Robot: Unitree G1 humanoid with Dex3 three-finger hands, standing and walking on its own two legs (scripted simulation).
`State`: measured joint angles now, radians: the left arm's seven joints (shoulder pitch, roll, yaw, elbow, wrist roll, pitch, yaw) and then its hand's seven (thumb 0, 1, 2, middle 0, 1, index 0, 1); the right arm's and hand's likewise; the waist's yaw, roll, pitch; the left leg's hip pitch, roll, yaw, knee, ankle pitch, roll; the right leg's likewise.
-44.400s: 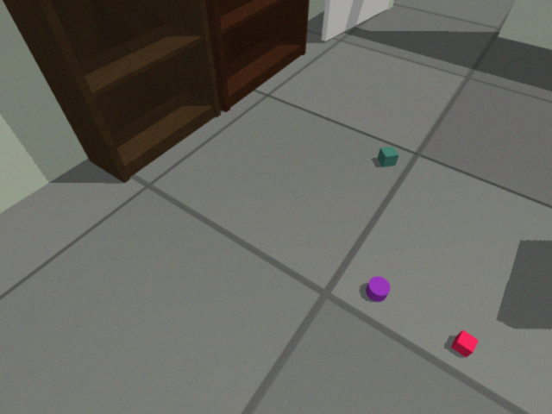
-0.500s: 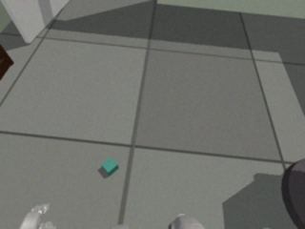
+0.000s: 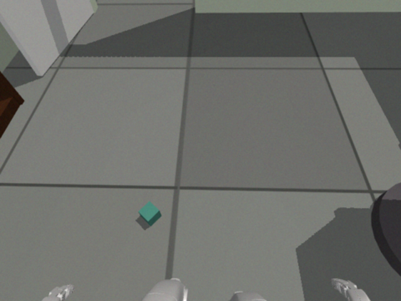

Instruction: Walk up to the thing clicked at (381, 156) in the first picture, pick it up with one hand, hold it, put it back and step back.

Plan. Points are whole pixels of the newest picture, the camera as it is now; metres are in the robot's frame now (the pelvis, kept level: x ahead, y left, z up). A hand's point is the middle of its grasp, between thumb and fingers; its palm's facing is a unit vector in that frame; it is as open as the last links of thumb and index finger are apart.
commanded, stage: step back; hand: left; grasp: from above
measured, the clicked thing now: (150, 213) +0.55 +0.28 -0.73
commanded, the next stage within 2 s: none
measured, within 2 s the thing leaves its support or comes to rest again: neither
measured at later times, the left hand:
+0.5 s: hand out of the picture -0.05 +0.29 -0.15, palm faces +0.05 -0.93 -0.36, open 7.3 cm
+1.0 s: hand out of the picture -0.18 +0.24 -0.12, palm faces +0.05 -0.90 -0.44, open 7.3 cm
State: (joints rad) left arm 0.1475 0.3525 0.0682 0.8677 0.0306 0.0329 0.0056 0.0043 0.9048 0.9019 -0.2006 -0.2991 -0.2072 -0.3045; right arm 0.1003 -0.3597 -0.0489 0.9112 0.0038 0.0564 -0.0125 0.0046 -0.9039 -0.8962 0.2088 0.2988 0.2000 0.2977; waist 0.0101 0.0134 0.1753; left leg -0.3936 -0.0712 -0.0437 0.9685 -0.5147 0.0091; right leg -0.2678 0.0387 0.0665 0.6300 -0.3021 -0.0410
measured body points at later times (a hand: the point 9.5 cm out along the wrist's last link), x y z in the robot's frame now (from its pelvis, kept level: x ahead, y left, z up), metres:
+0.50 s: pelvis -0.14 +0.02 +0.01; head -0.09 +0.05 +0.45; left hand -0.06 +0.34 -0.12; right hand -0.03 -0.29 -0.09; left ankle -0.10 +0.13 -0.73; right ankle -0.17 -0.15 -0.63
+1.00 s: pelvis -0.31 -0.03 +0.00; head -0.25 -0.04 +0.44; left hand -0.19 +0.29 -0.10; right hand -0.23 -0.35 -0.13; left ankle -0.36 +0.09 -0.70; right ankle -0.23 -0.14 -0.73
